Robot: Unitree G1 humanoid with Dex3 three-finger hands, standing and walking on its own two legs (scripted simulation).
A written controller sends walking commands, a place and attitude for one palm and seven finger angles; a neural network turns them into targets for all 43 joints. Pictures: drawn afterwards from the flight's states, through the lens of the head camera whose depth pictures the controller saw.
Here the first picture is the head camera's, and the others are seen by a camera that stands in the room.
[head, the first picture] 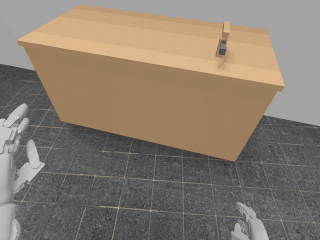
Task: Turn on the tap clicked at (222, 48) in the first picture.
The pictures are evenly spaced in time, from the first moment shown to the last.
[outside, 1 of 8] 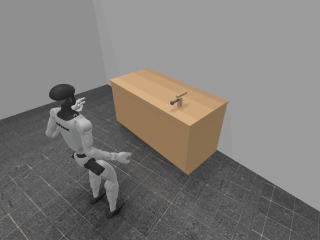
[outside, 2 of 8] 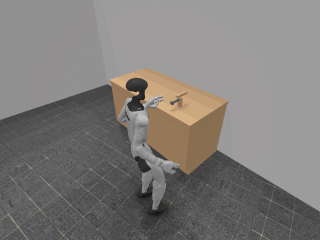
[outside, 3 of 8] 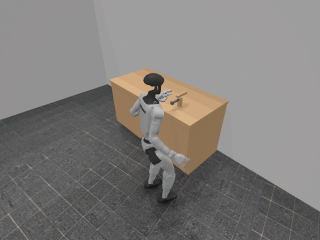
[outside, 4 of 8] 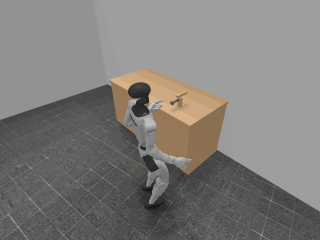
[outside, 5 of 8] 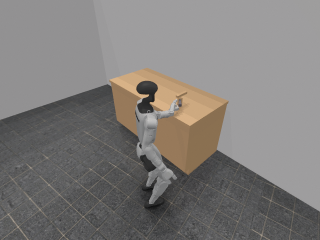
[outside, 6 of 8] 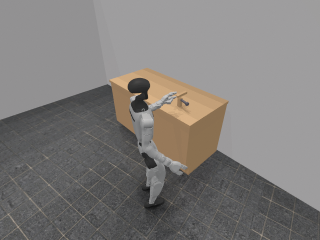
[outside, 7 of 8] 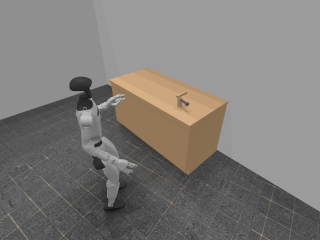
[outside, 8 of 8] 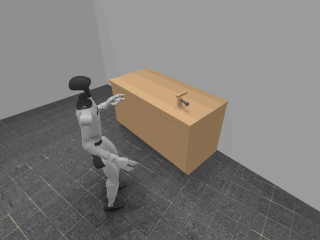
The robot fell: no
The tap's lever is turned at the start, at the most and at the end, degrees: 0 79 79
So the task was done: yes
